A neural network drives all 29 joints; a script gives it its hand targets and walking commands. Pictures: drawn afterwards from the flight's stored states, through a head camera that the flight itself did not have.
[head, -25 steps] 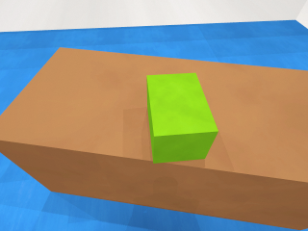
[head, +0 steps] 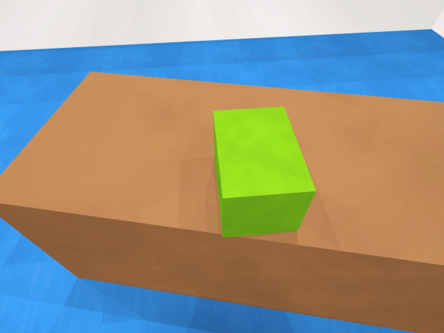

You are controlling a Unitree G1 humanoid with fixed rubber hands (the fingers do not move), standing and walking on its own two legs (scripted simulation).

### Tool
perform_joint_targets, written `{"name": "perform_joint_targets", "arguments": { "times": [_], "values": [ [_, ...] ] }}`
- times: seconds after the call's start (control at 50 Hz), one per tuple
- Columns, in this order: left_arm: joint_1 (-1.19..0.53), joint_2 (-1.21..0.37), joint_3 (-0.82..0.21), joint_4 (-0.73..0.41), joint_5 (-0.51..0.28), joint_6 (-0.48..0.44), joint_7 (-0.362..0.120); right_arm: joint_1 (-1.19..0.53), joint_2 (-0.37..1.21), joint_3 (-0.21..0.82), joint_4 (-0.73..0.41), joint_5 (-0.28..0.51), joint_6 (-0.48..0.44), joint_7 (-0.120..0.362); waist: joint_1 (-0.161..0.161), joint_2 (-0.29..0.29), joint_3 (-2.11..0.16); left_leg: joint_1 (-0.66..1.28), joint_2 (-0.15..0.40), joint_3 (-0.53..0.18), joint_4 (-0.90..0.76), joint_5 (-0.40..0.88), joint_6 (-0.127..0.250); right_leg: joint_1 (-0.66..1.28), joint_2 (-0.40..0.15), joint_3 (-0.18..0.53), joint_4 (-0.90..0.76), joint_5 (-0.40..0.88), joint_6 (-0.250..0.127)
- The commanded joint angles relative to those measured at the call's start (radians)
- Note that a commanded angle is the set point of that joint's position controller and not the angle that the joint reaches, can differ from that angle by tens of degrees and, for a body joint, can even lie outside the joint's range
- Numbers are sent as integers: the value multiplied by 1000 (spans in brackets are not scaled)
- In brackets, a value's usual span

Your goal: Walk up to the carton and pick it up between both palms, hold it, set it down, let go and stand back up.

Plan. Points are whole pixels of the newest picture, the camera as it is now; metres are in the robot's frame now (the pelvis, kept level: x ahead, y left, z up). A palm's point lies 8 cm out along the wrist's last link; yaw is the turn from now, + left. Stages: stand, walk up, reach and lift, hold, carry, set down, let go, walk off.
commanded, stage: stand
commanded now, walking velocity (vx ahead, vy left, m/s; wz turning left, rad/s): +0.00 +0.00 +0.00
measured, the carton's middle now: (254, 169) +0.48 -0.06 -0.05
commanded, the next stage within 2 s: none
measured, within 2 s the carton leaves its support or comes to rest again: neither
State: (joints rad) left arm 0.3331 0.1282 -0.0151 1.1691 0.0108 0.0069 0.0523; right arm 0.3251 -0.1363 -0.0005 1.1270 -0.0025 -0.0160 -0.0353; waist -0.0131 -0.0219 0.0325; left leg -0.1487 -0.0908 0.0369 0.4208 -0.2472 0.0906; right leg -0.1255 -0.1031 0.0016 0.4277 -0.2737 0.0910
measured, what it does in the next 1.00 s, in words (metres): stands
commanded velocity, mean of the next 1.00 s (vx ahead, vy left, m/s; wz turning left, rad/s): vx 0.00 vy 0.00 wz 0.00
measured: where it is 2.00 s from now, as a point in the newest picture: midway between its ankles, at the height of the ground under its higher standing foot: outside the picture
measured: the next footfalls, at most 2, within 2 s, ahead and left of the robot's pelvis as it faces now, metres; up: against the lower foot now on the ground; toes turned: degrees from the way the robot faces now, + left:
none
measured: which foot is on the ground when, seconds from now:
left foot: down 0.00-1.00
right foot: down 0.00-1.00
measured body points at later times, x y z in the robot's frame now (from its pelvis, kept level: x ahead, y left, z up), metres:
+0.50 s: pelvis +0.00 -0.01 +0.00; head +0.01 +0.00 +0.45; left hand -0.04 +0.20 -0.17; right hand -0.02 -0.22 -0.16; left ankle -0.01 +0.06 -0.74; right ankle -0.03 -0.17 -0.74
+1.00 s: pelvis +0.00 -0.01 +0.00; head +0.02 +0.00 +0.45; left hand -0.04 +0.20 -0.16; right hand -0.03 -0.23 -0.15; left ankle -0.01 +0.06 -0.74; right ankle -0.03 -0.17 -0.74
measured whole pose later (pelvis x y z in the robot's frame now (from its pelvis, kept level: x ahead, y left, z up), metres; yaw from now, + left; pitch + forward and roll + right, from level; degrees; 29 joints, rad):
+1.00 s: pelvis +0.00 -0.01 +0.00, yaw +0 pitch -1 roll +0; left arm 0.33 0.13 0.00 1.16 0.01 0.00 0.04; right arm 0.33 -0.14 -0.01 1.12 0.00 -0.03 -0.03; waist -0.01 -0.03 0.06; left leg -0.16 -0.07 0.03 0.42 -0.24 0.07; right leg -0.13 -0.08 0.00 0.41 -0.26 0.07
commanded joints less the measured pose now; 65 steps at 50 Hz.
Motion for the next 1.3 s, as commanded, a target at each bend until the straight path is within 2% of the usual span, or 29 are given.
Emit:
{"name": "perform_joint_targets", "arguments": {
  "times": [0.0,0.04,0.2,0.22,0.26,0.3,0.36,0.44,0.48,0.5,0.56,0.6,0.64,0.72,0.74,0.76,0.78,0.8,0.84,0.86,0.88,0.92,0.98,1.0,1.06,1.1,1.2,1.24,1.28],
  "values": [
    [133,61,0,13,-7,5,3,124,-57,6,3,3,-2,-2,-8,9,154,-74,164,-139,-129,122,-33,-91,-19,18,-64,126,-44],
    [135,60,2,10,1,1,-7,90,-76,-5,0,2,-9,3,12,11,101,-38,158,-128,-111,150,-28,-72,-18,14,-68,130,-46],
    [82,51,4,-12,-2,1,-1,75,-74,-10,-14,5,-17,3,-5,32,35,33,173,-140,-132,171,-45,-94,1,-13,-30,123,-38],
    [128,67,13,0,-7,-1,-2,92,-65,2,-2,-2,-18,4,19,0,23,10,186,-164,-132,193,-25,-53,-9,-9,-34,142,-34],
    [117,52,7,2,-3,-8,-6,86,-59,-6,-5,2,-17,2,10,-38,28,-18,158,-129,-103,194,-28,-32,-9,3,-46,155,-44],
    [121,73,14,-5,-4,-3,-4,86,-56,-2,-3,10,-15,-2,10,27,35,29,165,-127,-98,223,-29,-78,-9,6,-30,144,-45],
    [126,55,7,6,-7,-2,-4,100,-86,-11,-3,1,-10,-3,-8,9,58,-18,171,-139,-95,253,-34,-69,-9,-3,-47,144,-38],
    [141,40,4,3,3,-2,-9,79,-56,-2,-2,1,-9,0,21,45,93,-8,175,-125,-87,250,-30,-85,-9,5,-53,133,-47],
    [105,66,5,-7,-3,-3,-7,115,-102,-21,-1,2,-13,-1,-13,-28,84,-1,173,-134,-81,254,-29,-98,-7,3,-49,159,-43],
    [111,86,19,-2,-8,-3,-5,112,-46,2,-4,-4,-16,3,-9,34,100,-39,170,-129,-87,290,-32,-66,-17,17,-53,165,-46],
    [117,32,2,-5,-5,0,-1,111,-61,-3,-1,5,-9,1,-11,64,88,-3,164,-122,-88,232,-34,-74,-15,1,-56,137,-47],
    [93,84,21,-14,0,-3,-5,76,-74,-9,-16,-5,-13,0,4,-40,69,-6,176,-135,-84,244,-32,-69,-8,-3,-67,133,-47],
    [104,67,9,-5,3,-7,-1,98,-61,-6,-11,4,-13,1,-2,15,82,-13,164,-128,-84,259,-31,-62,-21,18,-64,157,-55],
    [128,51,4,-3,-6,-2,0,96,-88,-12,-5,3,-18,-1,6,-11,72,-15,166,-133,-91,181,-33,-50,-13,10,-74,149,-49],
    [81,39,4,-10,-4,-2,-5,99,-76,-18,-9,7,-14,-1,-18,12,74,0,164,-130,-106,188,-35,-71,-8,8,-64,147,-51],
    [117,76,16,-11,-9,-6,-10,94,-83,-10,-6,0,-11,-5,9,29,98,-21,164,-138,-110,179,-31,-64,-8,11,-64,144,-49],
    [119,70,11,-6,-6,-5,-7,112,-95,-15,-3,5,-11,-5,-7,35,72,9,166,-120,-104,112,-40,-88,-4,7,-70,135,-52],
    [77,66,14,-14,-2,-2,-10,87,-106,-20,-5,-7,-9,-8,2,-7,95,-31,177,-160,-111,113,-30,-75,-6,0,-76,133,-55],
    [121,79,24,0,-2,-5,-10,69,-97,-23,-21,-1,-12,2,12,-3,54,-19,156,-132,-115,120,-38,-34,-5,-5,-67,141,-50],
    [80,85,23,-14,-1,-7,-14,85,-74,-20,-13,10,-14,8,-9,22,79,-18,149,-125,-108,156,-43,-70,-3,8,-56,150,-57],
    [75,79,26,-18,-5,-5,-15,75,-87,-16,-17,0,-20,8,3,-29,37,6,173,-140,-115,164,-31,-69,-2,-7,-49,147,-55],
    [93,45,20,-14,-6,-7,-14,88,-47,-8,-6,2,-23,3,6,36,47,-27,182,-146,-110,196,-31,-34,-7,7,-61,135,-56],
    [74,94,30,-28,2,-3,-5,56,-83,-17,-18,0,-23,5,11,24,61,-32,174,-130,-116,201,-39,-41,-12,8,-59,153,-51],
    [124,69,31,-23,-1,-2,0,75,-45,1,-10,-4,-20,-4,14,59,33,27,175,-131,-112,212,-37,-55,-11,-4,-54,147,-48],
    [91,46,14,-12,-6,-2,-5,71,-80,-13,-3,5,-19,0,-3,7,65,15,175,-143,-102,229,-31,-72,-3,-4,-61,154,-54],
    [111,65,18,-12,-1,-9,-15,47,-105,-16,-14,-4,-14,-1,18,27,44,22,180,-150,-86,240,-29,-63,-9,-10,-68,149,-52],
    [103,82,27,-10,-12,-5,-11,80,-70,-12,-15,1,-13,-2,8,-21,80,-25,183,-150,-112,209,-48,-53,-13,2,-73,173,-52],
    [108,60,22,-2,2,-3,-4,50,-81,-13,-20,4,-16,1,5,22,90,-12,163,-129,-106,161,-43,-67,-13,1,-70,142,-54],
    [108,62,17,-9,-8,-1,-5,79,-80,-17,-9,0,-15,-2,-2,-7,59,28,175,-144,-93,215,-35,-60,-11,-13,-74,169,-44]
  ]
}}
